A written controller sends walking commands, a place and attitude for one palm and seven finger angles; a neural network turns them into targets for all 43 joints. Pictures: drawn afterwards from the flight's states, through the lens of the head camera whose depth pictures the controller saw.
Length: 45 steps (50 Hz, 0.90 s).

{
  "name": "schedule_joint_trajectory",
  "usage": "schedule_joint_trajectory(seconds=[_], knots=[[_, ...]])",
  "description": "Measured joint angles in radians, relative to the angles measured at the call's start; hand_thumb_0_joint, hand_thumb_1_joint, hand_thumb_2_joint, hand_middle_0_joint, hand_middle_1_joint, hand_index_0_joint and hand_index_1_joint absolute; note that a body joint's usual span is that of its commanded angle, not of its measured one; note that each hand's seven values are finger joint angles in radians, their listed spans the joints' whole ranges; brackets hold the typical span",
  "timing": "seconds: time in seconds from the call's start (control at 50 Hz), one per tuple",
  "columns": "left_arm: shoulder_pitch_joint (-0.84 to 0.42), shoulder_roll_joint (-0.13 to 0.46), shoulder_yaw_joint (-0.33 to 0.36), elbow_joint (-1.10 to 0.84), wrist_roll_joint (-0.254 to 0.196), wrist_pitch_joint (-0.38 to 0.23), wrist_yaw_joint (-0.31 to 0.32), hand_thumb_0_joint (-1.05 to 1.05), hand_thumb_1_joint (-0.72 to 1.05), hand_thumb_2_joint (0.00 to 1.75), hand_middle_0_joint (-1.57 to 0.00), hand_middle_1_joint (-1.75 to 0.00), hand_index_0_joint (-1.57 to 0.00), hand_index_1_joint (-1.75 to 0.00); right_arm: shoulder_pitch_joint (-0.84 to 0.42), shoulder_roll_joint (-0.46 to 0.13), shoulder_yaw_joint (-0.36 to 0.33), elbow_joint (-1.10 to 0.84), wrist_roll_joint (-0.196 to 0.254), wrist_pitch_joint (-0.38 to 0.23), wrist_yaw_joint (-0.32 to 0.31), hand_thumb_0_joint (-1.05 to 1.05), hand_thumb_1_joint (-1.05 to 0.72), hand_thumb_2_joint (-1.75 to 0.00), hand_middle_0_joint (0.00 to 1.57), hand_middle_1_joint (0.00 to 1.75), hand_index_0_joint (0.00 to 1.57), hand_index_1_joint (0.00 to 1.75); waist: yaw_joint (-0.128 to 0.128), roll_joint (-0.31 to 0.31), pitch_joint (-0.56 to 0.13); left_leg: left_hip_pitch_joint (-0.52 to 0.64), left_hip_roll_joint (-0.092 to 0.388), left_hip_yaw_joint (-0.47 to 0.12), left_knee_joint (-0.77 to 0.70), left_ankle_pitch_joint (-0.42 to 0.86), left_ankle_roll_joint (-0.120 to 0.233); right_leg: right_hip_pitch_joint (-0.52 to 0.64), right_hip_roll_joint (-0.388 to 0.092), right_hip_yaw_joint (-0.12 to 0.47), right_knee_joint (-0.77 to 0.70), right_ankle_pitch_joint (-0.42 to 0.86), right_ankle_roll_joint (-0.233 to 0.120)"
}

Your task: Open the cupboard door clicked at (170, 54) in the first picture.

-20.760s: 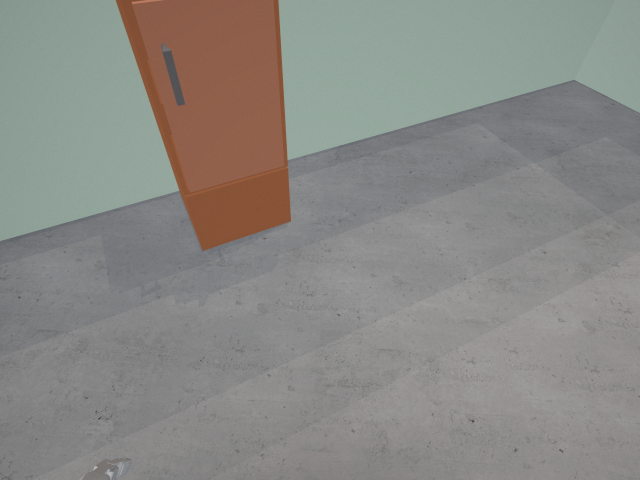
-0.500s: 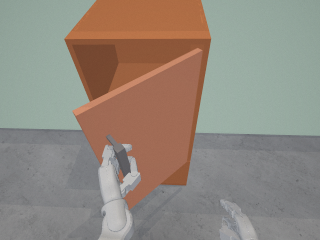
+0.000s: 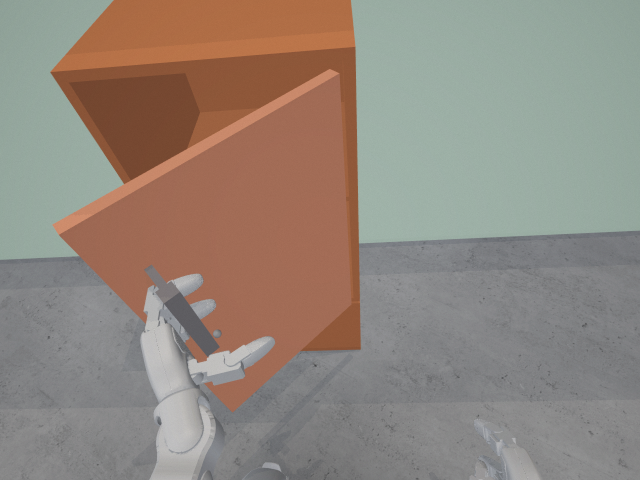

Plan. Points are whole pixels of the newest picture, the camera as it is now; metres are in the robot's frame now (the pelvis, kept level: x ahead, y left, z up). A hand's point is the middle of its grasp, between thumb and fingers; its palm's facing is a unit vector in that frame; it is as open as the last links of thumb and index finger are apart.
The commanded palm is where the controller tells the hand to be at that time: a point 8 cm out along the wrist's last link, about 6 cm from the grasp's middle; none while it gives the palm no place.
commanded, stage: open thumb and fingers to let go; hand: left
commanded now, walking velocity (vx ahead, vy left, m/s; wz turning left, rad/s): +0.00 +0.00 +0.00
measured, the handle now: (183, 312) +0.32 +0.18 +0.05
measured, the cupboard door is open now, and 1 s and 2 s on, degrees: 44 59 64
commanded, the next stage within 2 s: slide the hand sideways off the handle in 0.32 s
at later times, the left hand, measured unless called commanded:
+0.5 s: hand (224, 353) +0.26 +0.12 +0.05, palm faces +0.37 -0.92 -0.13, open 14.9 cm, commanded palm +0.22 +0.19 +0.05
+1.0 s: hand (267, 410) +0.21 +0.06 +0.03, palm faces +0.39 -0.73 -0.57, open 15.4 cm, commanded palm none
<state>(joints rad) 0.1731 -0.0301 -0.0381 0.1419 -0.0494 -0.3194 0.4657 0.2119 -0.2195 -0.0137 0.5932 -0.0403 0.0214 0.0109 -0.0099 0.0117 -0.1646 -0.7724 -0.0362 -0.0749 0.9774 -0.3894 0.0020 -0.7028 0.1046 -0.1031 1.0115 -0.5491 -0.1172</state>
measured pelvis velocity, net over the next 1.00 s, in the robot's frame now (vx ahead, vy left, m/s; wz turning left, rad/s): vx -0.06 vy -0.21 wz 0.21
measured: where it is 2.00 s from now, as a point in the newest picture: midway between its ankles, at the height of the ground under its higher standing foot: outside the picture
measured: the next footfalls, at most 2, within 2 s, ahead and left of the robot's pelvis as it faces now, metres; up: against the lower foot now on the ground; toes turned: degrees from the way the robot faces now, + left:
right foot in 0.98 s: +0.08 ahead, -0.30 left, +0.00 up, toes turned +23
left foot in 1.14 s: -0.14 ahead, -0.11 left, +0.00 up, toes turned +18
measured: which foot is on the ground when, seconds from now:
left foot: down 0.00-0.42, up 0.44-1.00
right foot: down 0.00-0.86, up 0.88-0.96, down 0.98-1.00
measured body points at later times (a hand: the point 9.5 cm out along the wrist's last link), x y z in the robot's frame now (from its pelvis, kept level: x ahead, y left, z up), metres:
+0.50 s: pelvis +0.00 -0.05 -0.01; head +0.06 -0.12 +0.43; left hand +0.24 +0.17 +0.06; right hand +0.17 -0.28 -0.14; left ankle +0.01 +0.18 -0.64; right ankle -0.03 +0.02 -0.66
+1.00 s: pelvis -0.06 -0.21 -0.08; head -0.03 -0.37 +0.34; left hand +0.18 +0.10 +0.07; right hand +0.06 -0.49 -0.29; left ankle -0.10 +0.12 -0.65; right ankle +0.05 -0.31 -0.69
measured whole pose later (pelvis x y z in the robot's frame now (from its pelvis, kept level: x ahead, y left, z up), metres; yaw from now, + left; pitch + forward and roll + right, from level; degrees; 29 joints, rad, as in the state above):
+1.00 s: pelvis -0.06 -0.21 -0.08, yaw +12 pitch -2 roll +12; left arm -0.07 0.30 0.29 0.49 -0.02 -0.06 0.00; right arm 0.27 -0.41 -0.17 0.79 -0.08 0.07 -0.08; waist -0.10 0.16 0.01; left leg -0.61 0.19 -0.06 1.26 -0.57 -0.03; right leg -0.78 0.00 0.34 1.47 -0.59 0.06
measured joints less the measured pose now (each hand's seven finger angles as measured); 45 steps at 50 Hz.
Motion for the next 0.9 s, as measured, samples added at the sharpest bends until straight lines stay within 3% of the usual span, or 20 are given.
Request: schedule_joint_trajectory(seconds=[0.16,0.44,0.46,0.52,0.58,0.62,0.68,0.74,0.78,0.8,0.82,0.84,0.86,0.88,0.9], knots=[[0.033,0.013,0.034,-0.018,-0.03,-0.026,-0.038,0.0,-0.44,0.33,-0.28,-1.01,-0.25,-1.02,-0.015,-0.001,0.002,-0.012,0.002,-0.005,-0.002,0.01,-0.91,-0.9,0.2,0.3,0.2,0.3,0.004,0.005,0.004,-0.008,0.002,-0.005,0.015,0.003,0.005,-0.011,0.01,0.009,0.015,-0.01,0.006],[0.082,0.048,0.088,-0.065,-0.104,-0.042,-0.145,-0.01,-0.5,0.3,-0.43,-0.63,-0.37,-0.72,-0.047,-0.002,-0.001,-0.002,0.009,-0.005,-0.019,0.01,-0.91,-0.9,0.2,0.3,0.2,0.3,0.018,-0.007,0.021,-0.029,0.008,-0.007,0.053,0.029,0.003,-0.036,0.015,-0.006,0.042,-0.017,0.024],[0.088,0.054,0.1,-0.062,-0.1,-0.05,-0.165,-0.01,-0.5,0.3,-0.43,-0.61,-0.37,-0.71,-0.049,-0.003,0.002,-0.001,0.01,-0.006,-0.018,0.01,-0.91,-0.9,0.2,0.3,0.2,0.3,0.017,-0.013,0.021,-0.03,0.007,-0.002,0.062,0.026,0.004,-0.042,0.012,-0.005,0.05,-0.015,0.043],[0.105,0.124,0.151,-0.052,-0.099,-0.065,-0.317,-0.01,-0.5,0.3,-0.41,-0.54,-0.3,-0.64,-0.05,-0.006,0.012,-0.008,0.02,0.003,-0.019,0.01,-0.91,-0.9,0.2,0.3,0.2,0.3,0.012,-0.033,0.029,-0.03,0.005,0.007,0.097,0.009,0.006,-0.055,0.003,-0.009,0.07,-0.003,0.095],[0.115,0.209,0.191,-0.044,-0.139,-0.055,-0.48,-0.01,-0.5,0.3,-0.36,-0.47,-0.24,-0.56,-0.044,-0.022,0.013,-0.027,0.031,-0.001,-0.033,0.01,-0.91,-0.9,0.2,0.3,0.2,0.3,-0.007,-0.022,0.039,-0.026,0.013,0.014,0.101,0.003,-0.003,-0.05,0.003,-0.035,0.059,-0.011,0.08],[0.105,0.249,0.218,-0.024,-0.187,-0.054,-0.585,-0.01,-0.5,0.3,-0.32,-0.43,-0.21,-0.51,-0.049,-0.037,0.012,-0.03,0.041,-0.013,-0.045,0.01,-0.91,-0.9,0.2,0.3,0.2,0.3,-0.018,-0.016,0.052,-0.03,0.014,0.022,0.13,-0.042,-0.019,-0.053,-0.003,-0.046,0.062,-0.026,0.08],[0.05,0.283,0.269,0.041,-0.272,-0.052,-0.725,-0.01,-0.5,0.3,-0.27,-0.38,-0.18,-0.45,-0.073,-0.058,0.012,-0.015,0.055,-0.033,-0.058,0.01,-0.91,-0.9,0.2,0.3,0.2,0.3,-0.014,-0.035,0.09,-0.04,0.01,0.033,0.208,-0.104,-0.041,-0.064,-0.024,-0.045,0.084,-0.006,0.102],[-0.022,0.302,0.339,0.14,-0.356,-0.042,-0.835,-0.01,-0.5,0.3,-0.24,-0.35,-0.18,-0.42,-0.097,-0.067,0.017,-0.002,0.058,-0.058,-0.075,0.01,-0.91,-0.9,0.2,0.3,0.2,0.3,-0.01,-0.078,0.133,-0.054,0.017,0.05,0.33,-0.137,-0.068,-0.055,-0.041,-0.015,0.076,0.022,0.135],[-0.062,0.323,0.395,0.209,-0.387,-0.03,-0.888,-0.01,-0.5,0.3,-0.23,-0.34,-0.19,-0.41,-0.102,-0.071,0.021,-0.008,0.061,-0.073,-0.083,0.01,-0.91,-0.9,0.2,0.3,0.2,0.3,-0.018,-0.115,0.147,-0.074,0.022,0.06,0.399,-0.146,-0.076,-0.055,-0.052,0.018,0.057,0.03,0.147],[-0.071,0.329,0.408,0.227,-0.343,-0.031,-0.836,-0.01,-0.5,0.3,-0.26,-0.35,-0.2,-0.42,-0.113,-0.073,0.014,0.001,0.06,-0.081,-0.08,0.01,-0.91,-0.9,0.2,0.3,0.2,0.3,-0.028,-0.113,0.166,-0.059,0.035,0.061,0.397,-0.177,-0.058,-0.032,-0.051,0.019,0.029,0.039,0.156],[-0.08,0.325,0.422,0.239,-0.286,-0.002,-0.76,-0.01,-0.5,0.3,-0.3,-0.37,-0.22,-0.44,-0.125,-0.071,-0.005,0.018,0.052,-0.075,-0.074,0.01,-0.91,-0.9,0.2,0.3,0.2,0.3,-0.037,-0.097,0.197,-0.008,0.055,0.069,0.333,-0.232,-0.029,0.007,-0.045,0.01,-0.007,0.066,0.2],[-0.086,0.321,0.44,0.245,-0.24,0.034,-0.692,-0.01,-0.5,0.3,-0.33,-0.38,-0.26,-0.5,-0.133,-0.071,-0.02,0.03,0.044,-0.059,-0.067,0.01,-0.91,-0.9,0.2,0.3,0.2,0.3,-0.049,-0.08,0.229,0.066,0.071,0.096,0.225,-0.297,0.002,0.025,-0.035,0.01,-0.011,0.137,0.274],[-0.087,0.327,0.453,0.252,-0.211,0.085,-0.629,-0.01,-0.5,0.3,-0.35,-0.4,-0.28,-0.53,-0.13,-0.077,-0.029,0.032,0.04,-0.039,-0.063,0.01,-0.91,-0.9,0.21,0.3,0.2,0.3,-0.074,-0.065,0.253,0.146,0.084,0.146,0.106,-0.317,0.038,-0.007,-0.024,0.025,0.06,0.292,0.372],[-0.087,0.335,0.451,0.276,-0.177,0.139,-0.574,-0.01,-0.5,0.3,-0.37,-0.4,-0.29,-0.55,-0.1,-0.097,-0.043,0.014,0.038,-0.023,-0.068,0.01,-0.91,-0.89,0.21,0.3,0.2,0.3,-0.121,-0.018,0.251,0.2,0.11,0.176,0.029,-0.227,0.088,-0.078,-0.001,0.048,0.284,0.241,0.426],[-0.099,0.324,0.439,0.311,-0.16,0.183,-0.532,-0.01,-0.5,0.3,-0.38,-0.41,-0.3,-0.57,-0.045,-0.132,-0.075,-0.006,0.034,-0.021,-0.09,0.01,-0.91,-0.89,0.21,0.3,0.2,0.3,-0.169,0.075,0.227,0.214,0.159,0.161,-0.004,-0.054,0.12,-0.155,0.024,0.081,0.579,-0.006,0.329]])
